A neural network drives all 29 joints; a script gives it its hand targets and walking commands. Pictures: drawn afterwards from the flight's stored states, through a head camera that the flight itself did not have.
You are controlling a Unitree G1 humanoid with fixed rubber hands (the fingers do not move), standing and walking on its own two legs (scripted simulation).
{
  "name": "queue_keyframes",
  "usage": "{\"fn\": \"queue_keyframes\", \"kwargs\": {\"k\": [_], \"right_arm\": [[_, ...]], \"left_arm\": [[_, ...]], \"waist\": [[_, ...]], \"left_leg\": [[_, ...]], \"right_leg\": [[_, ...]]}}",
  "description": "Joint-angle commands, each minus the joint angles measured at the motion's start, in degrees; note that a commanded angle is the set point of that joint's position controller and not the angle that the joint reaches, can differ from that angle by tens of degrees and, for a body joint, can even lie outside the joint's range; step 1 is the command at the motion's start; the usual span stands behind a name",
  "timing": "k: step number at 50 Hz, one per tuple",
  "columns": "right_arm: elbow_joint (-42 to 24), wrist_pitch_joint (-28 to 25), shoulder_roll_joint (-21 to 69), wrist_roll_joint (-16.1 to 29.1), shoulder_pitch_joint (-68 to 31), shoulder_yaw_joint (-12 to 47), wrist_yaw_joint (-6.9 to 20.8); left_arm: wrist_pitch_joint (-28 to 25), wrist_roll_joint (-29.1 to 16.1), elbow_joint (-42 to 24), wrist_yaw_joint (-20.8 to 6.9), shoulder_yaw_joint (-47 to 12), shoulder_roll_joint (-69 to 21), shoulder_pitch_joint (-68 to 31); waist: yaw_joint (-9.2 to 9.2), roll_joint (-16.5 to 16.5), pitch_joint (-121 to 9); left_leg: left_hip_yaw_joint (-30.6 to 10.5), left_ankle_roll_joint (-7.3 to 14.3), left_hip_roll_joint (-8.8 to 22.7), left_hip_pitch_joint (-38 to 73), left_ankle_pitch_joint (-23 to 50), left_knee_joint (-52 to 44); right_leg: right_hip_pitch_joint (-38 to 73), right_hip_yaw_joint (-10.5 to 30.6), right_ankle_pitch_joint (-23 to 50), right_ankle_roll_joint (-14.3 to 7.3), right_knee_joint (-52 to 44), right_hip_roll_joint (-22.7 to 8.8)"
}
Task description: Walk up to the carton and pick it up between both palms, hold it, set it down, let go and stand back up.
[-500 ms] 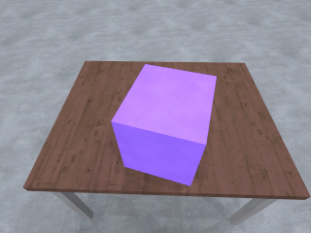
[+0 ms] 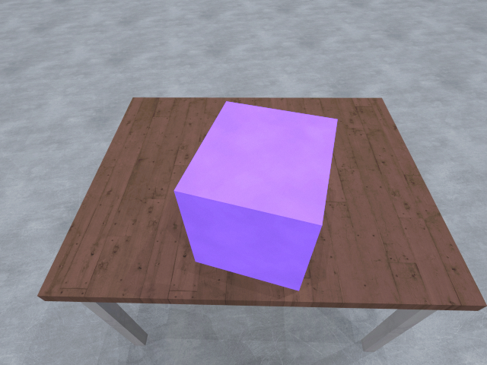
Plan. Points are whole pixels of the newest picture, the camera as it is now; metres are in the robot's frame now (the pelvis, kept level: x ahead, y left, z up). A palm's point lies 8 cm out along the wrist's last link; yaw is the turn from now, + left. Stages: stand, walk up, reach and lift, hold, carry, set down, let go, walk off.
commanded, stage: stand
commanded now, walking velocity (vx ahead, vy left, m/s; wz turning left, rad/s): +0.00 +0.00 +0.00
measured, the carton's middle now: (262, 194) +0.46 -0.03 -0.03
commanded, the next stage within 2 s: none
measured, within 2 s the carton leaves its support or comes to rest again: neither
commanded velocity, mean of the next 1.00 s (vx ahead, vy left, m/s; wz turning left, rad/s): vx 0.00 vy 0.00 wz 0.00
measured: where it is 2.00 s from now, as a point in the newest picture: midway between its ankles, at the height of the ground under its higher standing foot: outside the picture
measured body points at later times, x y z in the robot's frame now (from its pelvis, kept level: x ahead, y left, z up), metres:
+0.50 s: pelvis +0.00 +0.00 +0.00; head +0.00 +0.01 +0.45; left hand -0.01 +0.23 -0.16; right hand -0.01 -0.23 -0.15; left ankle -0.03 +0.11 -0.74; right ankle +0.02 -0.11 -0.74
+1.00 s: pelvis +0.00 +0.00 +0.00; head +0.01 +0.01 +0.45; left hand -0.01 +0.23 -0.16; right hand -0.01 -0.23 -0.15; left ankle -0.03 +0.12 -0.74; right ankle +0.02 -0.11 -0.74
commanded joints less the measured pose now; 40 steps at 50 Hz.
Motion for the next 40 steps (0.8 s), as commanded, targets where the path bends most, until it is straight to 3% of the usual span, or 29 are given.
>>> {"fn": "queue_keyframes", "kwargs": {"k": [1, 6, 18, 20, 24, 26, 27, 30, 34, 37, 40], "right_arm": [[-0.91, -0.48, -5.88, -0.01, 4.67, -0.85, -0.22], [-0.66, -0.32, -4.42, -0.08, 4.3, -0.46, -0.28], [-0.85, -0.4, -5.47, -0.1, 4.15, -0.88, -0.29], [-0.5, -0.37, -5.29, 0.05, 4.13, -0.72, -0.3], [-0.64, -0.14, -5.35, 0.24, 4.45, -0.95, -0.29], [-0.56, -0.04, -5.19, 0.02, 3.96, -0.6, -0.24], [-0.81, -0.07, -4.59, 0.15, 3.66, -0.48, -0.2], [-0.56, -0.25, -5.22, 0.17, 4.07, -0.85, -0.33], [-0.54, -0.59, -5.49, 0.13, 4.3, -1.07, -0.41], [-0.8, -0.58, -5.16, 0.34, 3.62, -0.68, -0.36], [-0.87, -0.48, -5.54, 0.08, 3.82, -0.95, -0.3]], "left_arm": [[-0.43, -0.13, -0.96, 0.24, 0.89, 5.44, 3.55], [-0.22, 0.06, -0.09, 0.25, 0.88, 5.1, 4.24], [-0.27, 0.04, -0.28, 0.24, 0.68, 4.85, 3.98], [-0.24, 0.02, -0.11, 0.21, 0.84, 5.59, 4.49], [-0.28, 0.07, 0.46, 0.12, 0.39, 4.48, 4.41], [-0.13, 0.15, 0.7, -0.12, 0.8, 5.27, 4.09], [-0.07, 0.05, 1.09, -0.05, 0.6, 5.15, 4.8], [-0.16, 0.12, 0.77, 0.0, 0.66, 4.6, 3.89], [-0.25, 0.04, 0.74, 0.05, 0.75, 4.75, 4.05], [-0.22, 0.07, 0.63, 0.09, 0.85, 5.24, 3.92], [-0.3, -0.04, 0.48, 0.15, 0.5, 4.71, 4.03]], "waist": [[-0.27, -0.94, 3.01], [0.19, 1.17, 4.17], [-0.08, -0.78, 3.86], [0.21, 0.93, 4.51], [0.0, -0.22, 4.23], [0.07, 0.98, 4.75], [0.22, -0.8, 5.32], [0.12, 1.88, 4.75], [0.34, -0.56, 2.61], [0.18, 0.81, 3.26], [0.01, -0.41, 2.88]], "left_leg": [[-4.91, 0.28, 6.52, -3.67, 7.02, -4.17], [-4.51, 0.45, 6.34, -4.43, 5.99, -4.28], [-5.0, 0.54, 6.58, -4.26, 7.27, -4.15], [-5.0, 0.53, 6.49, -4.39, 7.5, -4.4], [-5.04, 0.49, 6.24, -4.54, 6.06, -4.22], [-4.73, 0.68, 6.18, -5.07, 5.48, -4.65], [-4.96, 0.83, 6.32, -4.84, 5.6, -4.71], [-4.87, 0.59, 6.2, -4.86, 6.48, -4.6], [-5.07, 0.68, 6.44, -3.8, 7.46, -4.41], [-5.06, 0.73, 6.44, -4.53, 7.95, -4.51], [-5.03, 0.4, 6.36, -3.43, 7.56, -4.02]], "right_leg": [[0.68, 5.73, 5.43, -0.18, -4.22, -6.15], [0.02, 5.83, 4.9, -0.03, -3.99, -6.37], [0.13, 5.24, 5.47, 0.04, -3.9, -6.17], [0.66, 5.37, 5.91, -0.11, -3.56, -6.27], [0.28, 5.13, 4.6, -0.21, -4.34, -6.22], [0.53, 5.3, 4.27, -0.02, -3.84, -6.25], [0.05, 5.18, 3.75, 0.06, -4.25, -5.85], [0.3, 5.49, 4.77, -0.01, -4.19, -6.22], [1.63, 4.82, 6.13, 0.1, -3.52, -6.07], [1.99, 5.16, 6.31, -0.04, -3.52, -6.46], [0.38, 4.99, 4.86, 0.07, -4.06, -6.26]]}}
